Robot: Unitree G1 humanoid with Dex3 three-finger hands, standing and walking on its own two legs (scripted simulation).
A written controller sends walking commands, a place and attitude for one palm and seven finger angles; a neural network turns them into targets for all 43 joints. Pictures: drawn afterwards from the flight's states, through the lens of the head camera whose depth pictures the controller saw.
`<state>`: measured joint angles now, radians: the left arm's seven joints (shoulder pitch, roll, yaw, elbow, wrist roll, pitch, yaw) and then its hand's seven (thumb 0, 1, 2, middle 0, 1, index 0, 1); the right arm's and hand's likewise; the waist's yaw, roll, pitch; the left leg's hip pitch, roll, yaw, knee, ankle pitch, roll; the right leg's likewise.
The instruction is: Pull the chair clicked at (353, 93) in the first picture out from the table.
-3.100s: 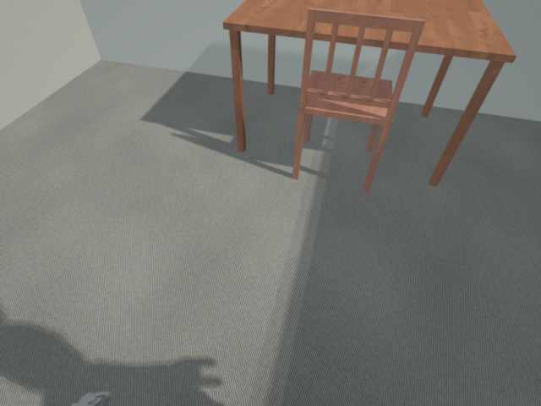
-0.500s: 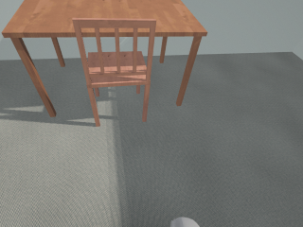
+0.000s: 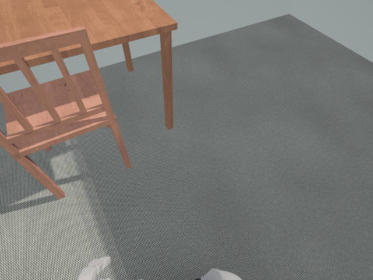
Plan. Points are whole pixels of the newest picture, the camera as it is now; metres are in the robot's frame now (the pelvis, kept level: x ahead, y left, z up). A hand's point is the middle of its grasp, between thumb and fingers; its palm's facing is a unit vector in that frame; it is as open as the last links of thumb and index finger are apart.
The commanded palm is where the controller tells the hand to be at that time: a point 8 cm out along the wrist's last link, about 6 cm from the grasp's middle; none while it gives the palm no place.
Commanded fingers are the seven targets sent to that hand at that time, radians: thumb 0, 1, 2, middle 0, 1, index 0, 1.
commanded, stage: walk to a spot facing it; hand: left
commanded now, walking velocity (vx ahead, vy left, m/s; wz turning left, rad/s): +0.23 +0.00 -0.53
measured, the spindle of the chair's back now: (40, 93) +0.67 +0.51 -0.08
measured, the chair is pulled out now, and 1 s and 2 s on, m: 0.00 0.00 0.00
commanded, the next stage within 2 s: turn to face it in 0.02 s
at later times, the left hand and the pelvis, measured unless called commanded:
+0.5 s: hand (90, 249) +0.21 +0.25 -0.16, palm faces +0.07 -0.98 -0.18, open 7.4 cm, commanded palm none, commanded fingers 0.00 0.90 0.90 -0.20 -0.30 -0.20 -0.30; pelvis +0.16 +0.06 +0.02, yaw +0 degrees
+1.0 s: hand (96, 242) +0.21 +0.22 -0.11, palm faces +0.31 -0.90 -0.30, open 7.4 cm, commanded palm none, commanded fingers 0.00 0.90 0.90 -0.20 -0.30 -0.20 -0.30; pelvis +0.17 +0.00 +0.03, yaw +18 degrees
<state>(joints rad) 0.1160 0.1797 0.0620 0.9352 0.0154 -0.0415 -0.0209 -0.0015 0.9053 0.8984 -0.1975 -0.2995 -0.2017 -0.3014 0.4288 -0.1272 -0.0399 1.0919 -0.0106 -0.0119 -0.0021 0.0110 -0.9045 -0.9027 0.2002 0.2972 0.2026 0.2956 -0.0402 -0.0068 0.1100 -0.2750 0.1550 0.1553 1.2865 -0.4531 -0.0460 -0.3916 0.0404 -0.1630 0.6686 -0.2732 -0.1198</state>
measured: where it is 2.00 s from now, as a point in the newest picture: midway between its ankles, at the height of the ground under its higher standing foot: (169, 263)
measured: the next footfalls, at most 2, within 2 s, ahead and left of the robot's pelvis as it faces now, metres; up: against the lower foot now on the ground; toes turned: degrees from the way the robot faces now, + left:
left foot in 0.34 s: +0.26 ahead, +0.15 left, +0.00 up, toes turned +4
right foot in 0.82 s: +0.23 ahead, -0.09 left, +0.00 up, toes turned +9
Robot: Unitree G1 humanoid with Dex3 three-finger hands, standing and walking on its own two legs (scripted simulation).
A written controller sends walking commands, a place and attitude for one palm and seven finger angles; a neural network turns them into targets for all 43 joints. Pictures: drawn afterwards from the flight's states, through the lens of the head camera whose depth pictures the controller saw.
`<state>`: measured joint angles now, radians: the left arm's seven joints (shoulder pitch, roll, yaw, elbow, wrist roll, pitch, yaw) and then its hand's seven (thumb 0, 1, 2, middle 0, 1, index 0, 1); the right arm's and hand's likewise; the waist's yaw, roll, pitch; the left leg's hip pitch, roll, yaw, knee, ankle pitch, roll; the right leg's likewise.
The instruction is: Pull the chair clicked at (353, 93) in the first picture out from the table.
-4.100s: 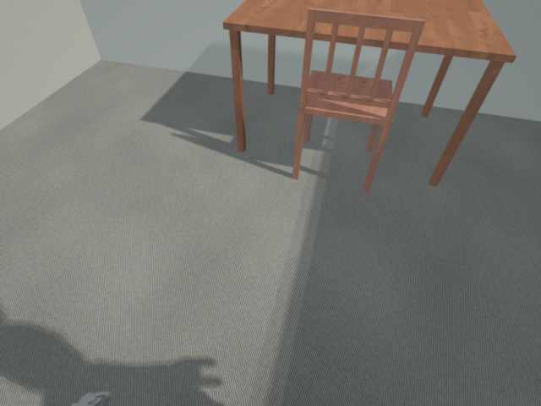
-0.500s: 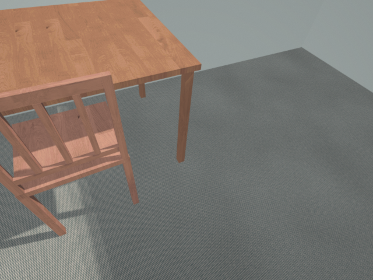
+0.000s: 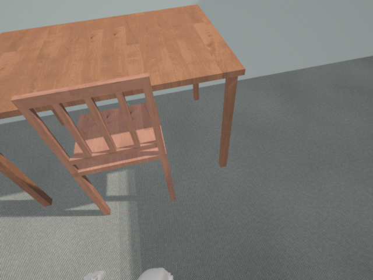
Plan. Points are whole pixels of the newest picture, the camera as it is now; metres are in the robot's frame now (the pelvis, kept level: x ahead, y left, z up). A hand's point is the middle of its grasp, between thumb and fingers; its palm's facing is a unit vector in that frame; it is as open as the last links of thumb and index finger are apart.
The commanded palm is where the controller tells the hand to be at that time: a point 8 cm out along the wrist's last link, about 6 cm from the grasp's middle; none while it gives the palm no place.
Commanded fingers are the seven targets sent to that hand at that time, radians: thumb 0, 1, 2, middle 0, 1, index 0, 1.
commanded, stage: turn to face it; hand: left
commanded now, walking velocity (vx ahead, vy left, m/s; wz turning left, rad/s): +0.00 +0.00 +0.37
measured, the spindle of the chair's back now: (102, 126) +0.64 +0.33 -0.10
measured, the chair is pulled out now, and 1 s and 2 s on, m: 0.00 0.00 0.00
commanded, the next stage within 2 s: take the last steps up to it in 0.18 s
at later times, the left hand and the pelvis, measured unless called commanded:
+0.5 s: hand out of the picture -0.04 +0.26 -0.18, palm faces +0.22 -0.96 -0.20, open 7.4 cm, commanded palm none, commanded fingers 0.00 0.90 0.90 -0.20 -0.30 -0.20 -0.30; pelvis +0.00 +0.06 +0.00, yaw +9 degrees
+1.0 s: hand out of the picture +0.16 +0.21 -0.16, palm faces +0.23 -0.95 -0.22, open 7.2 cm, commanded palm none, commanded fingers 0.00 0.90 0.90 -0.20 -0.30 -0.20 -0.30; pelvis +0.13 +0.02 +0.00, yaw +11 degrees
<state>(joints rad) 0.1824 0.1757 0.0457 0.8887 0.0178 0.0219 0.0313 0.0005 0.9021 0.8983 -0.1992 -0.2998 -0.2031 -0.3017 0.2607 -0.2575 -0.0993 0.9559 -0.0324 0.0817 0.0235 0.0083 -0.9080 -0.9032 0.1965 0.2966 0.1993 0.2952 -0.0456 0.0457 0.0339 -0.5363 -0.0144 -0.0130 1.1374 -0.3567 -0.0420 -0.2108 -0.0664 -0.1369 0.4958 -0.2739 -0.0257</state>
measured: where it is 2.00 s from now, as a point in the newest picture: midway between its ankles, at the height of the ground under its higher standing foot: outside the picture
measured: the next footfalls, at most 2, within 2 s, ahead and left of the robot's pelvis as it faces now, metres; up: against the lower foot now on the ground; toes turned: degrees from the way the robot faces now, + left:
left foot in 0.28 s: -0.01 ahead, +0.14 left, +0.00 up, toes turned +12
right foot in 0.82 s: +0.19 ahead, -0.05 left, +0.00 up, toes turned +4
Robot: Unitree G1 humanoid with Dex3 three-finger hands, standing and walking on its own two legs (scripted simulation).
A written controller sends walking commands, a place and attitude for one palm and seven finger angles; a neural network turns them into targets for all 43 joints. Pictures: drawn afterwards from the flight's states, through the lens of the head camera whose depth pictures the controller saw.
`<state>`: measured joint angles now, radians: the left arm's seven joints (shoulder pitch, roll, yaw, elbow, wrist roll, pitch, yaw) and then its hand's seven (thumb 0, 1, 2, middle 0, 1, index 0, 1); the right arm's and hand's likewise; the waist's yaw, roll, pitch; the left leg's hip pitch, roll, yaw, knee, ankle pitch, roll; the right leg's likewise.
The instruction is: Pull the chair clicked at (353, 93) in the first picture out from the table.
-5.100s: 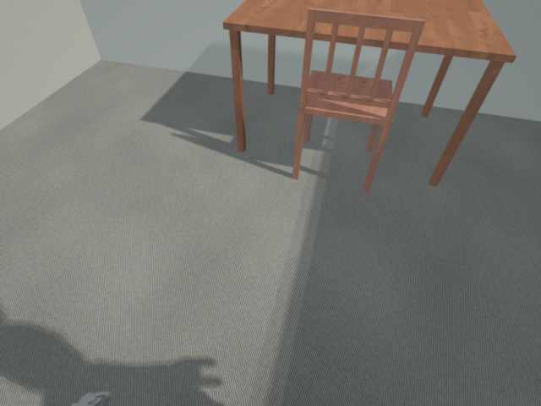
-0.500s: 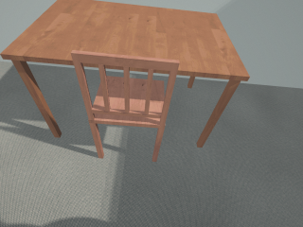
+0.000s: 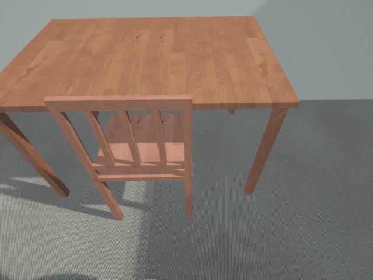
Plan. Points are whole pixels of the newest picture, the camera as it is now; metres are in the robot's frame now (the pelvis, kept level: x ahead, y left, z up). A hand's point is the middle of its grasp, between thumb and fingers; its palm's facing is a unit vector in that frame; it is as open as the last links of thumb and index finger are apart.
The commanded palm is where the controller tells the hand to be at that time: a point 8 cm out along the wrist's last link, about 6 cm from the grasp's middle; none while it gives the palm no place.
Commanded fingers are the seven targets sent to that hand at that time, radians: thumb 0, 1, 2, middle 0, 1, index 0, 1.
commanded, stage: take the last steps up to it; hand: left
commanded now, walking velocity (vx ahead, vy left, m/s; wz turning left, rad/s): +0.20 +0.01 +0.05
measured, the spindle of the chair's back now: (131, 139) +0.56 +0.21 -0.10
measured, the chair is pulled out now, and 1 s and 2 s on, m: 0.00 0.00 0.00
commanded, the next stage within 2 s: come to a stop and stand still in 0.16 s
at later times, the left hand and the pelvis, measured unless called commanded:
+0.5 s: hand out of the picture +0.08 +0.20 -0.19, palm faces +0.06 -0.99 -0.14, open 7.4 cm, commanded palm none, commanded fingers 0.00 0.90 0.90 -0.20 -0.30 -0.20 -0.30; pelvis +0.11 +0.04 +0.00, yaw -1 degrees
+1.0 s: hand out of the picture +0.11 +0.14 -0.17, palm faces -0.02 -0.97 -0.24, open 7.3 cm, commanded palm none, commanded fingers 0.00 0.90 0.90 -0.20 -0.30 -0.20 -0.30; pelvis +0.09 -0.04 +0.00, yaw -2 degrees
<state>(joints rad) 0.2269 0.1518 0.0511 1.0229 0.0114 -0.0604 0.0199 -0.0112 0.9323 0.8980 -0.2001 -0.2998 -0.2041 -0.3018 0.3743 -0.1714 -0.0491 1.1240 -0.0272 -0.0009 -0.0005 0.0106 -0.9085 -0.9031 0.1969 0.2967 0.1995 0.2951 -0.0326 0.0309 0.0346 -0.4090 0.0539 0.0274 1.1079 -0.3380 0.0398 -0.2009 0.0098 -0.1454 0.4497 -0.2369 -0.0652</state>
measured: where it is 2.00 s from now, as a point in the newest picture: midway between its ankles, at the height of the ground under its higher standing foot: outside the picture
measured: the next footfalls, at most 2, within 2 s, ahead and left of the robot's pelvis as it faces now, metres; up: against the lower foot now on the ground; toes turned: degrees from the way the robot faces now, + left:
left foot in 0.30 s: +0.14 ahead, +0.10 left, +0.00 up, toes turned +1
right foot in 0.78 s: +0.12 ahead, -0.11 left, +0.00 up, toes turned -4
